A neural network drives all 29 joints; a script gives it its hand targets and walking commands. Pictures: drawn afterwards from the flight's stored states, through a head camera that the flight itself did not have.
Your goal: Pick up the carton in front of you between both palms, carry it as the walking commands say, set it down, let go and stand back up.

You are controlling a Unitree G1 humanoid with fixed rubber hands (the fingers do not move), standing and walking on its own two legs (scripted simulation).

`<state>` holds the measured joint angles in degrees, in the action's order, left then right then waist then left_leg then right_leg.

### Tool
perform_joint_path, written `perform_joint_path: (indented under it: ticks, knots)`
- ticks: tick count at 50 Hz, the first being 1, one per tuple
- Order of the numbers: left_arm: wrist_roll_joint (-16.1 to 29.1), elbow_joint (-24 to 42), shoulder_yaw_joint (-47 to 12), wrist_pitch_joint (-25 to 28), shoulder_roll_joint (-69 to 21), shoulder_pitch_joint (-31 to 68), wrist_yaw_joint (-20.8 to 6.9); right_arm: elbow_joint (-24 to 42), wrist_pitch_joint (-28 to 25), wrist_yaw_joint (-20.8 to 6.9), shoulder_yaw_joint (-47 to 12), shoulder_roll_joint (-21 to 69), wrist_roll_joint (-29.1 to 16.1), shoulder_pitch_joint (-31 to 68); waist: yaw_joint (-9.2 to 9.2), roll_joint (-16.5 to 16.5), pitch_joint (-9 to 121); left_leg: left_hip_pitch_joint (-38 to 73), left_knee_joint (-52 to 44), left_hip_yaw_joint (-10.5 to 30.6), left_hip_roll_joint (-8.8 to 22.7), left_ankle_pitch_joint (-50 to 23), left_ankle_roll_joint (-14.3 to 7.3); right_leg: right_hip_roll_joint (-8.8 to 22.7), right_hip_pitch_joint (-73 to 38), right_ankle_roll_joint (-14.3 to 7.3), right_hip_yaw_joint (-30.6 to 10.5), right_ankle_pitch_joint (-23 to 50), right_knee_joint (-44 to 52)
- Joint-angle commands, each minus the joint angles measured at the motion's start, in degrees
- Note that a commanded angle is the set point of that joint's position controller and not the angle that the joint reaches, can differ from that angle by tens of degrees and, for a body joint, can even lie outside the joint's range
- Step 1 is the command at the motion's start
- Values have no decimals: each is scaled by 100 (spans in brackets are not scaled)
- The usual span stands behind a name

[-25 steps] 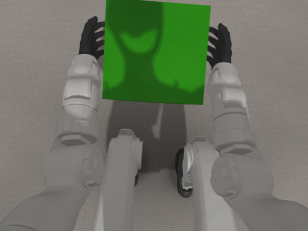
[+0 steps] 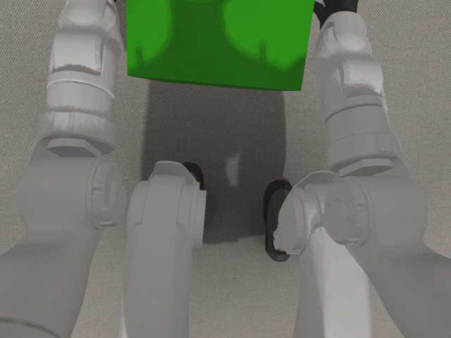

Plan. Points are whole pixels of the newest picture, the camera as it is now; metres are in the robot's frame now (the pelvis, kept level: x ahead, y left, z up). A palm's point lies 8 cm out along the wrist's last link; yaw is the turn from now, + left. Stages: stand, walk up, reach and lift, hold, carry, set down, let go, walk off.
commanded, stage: set down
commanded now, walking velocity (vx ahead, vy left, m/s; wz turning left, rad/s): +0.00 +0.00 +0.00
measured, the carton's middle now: (219, 17) +0.53 +0.09 -0.24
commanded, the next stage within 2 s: none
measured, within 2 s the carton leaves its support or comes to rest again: rests again in 0.42 s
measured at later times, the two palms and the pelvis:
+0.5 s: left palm (115, 2) +0.51 +0.23 -0.19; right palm (338, 20) +0.53 -0.08 -0.18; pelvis -0.01 -0.01 -0.02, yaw +0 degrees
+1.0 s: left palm (113, 2) +0.51 +0.23 -0.19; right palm (341, 19) +0.54 -0.08 -0.19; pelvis -0.01 -0.01 -0.03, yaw +0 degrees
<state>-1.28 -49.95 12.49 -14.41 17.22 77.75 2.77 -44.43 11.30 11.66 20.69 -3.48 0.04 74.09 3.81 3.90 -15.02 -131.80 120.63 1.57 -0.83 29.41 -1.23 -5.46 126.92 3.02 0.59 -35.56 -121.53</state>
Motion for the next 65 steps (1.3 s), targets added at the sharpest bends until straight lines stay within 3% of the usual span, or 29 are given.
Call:
perform_joint_path:
  ticks: [1,6,11,25,47,50,52,54,56,59,65]
  knots:
    - [937,1119,-2499,249,-5253,3368,-1451,735,-146,-1353,-2993,4977,-687,3853,387,-620,8604,5627,-760,-305,-455,-2860,246,-599,-3002,-123,455,2098,616]
    - [723,409,-2219,210,-5430,2866,-1567,121,-101,-1520,-2604,5021,-465,3482,253,-575,7210,5124,-646,-193,-444,-2647,206,-618,-1985,-135,475,1700,540]
    - [535,66,-1847,267,-5399,2845,-1646,2,-169,-1595,-2380,4862,-365,3643,228,-422,6546,4300,-594,-215,-457,-2204,150,-587,-1880,-165,420,1550,517]
    - [570,-135,-1529,498,-4593,3375,-1716,-526,-251,-1584,-2306,4744,-542,3848,561,86,5936,3601,-456,-296,-317,-1688,13,-594,-2007,-123,364,1320,414]
    - [-229,-1177,-621,350,-3575,2526,-1838,-1392,-156,-1699,-1221,3509,208,3062,396,-9,3812,2651,-496,-86,-250,-796,-127,-534,-1307,-209,271,592,455]
    - [-259,-1227,-536,439,-3241,2488,-1742,-1369,-221,-1613,-1168,3180,225,2998,382,-42,3865,2784,-488,-106,-221,-823,-69,-507,-1459,-156,285,613,427]
    - [-252,-1331,-323,567,-2452,2318,-1554,-1345,-303,-1442,-1033,2411,221,2836,377,-55,3987,2925,-474,-142,-172,-851,-1,-452,-1618,-85,309,634,405]
    - [-268,-1517,191,802,-430,1874,-1068,-1433,-445,-1006,-633,500,269,2229,356,-73,4194,3153,-479,-158,-62,-858,95,-316,-1856,30,328,674,397]
    - [-51,-1478,423,1078,1486,1639,-443,-1406,-632,-459,-562,-1377,11,1946,348,-201,4594,3499,-482,-150,34,-973,143,-192,-2132,119,310,809,396]
    - [573,-1449,133,1334,1911,2108,-138,-1378,-778,-244,-1004,-1702,-629,2280,343,-247,5143,3761,-309,-75,96,-1429,145,-84,-2289,103,223,1228,280]
    - [1441,-1183,-587,1448,1909,2282,-261,-888,-837,-245,-1640,-1561,-1262,2347,194,-312,6054,4399,-190,55,153,-2184,103,56,-2412,55,281,1699,220]
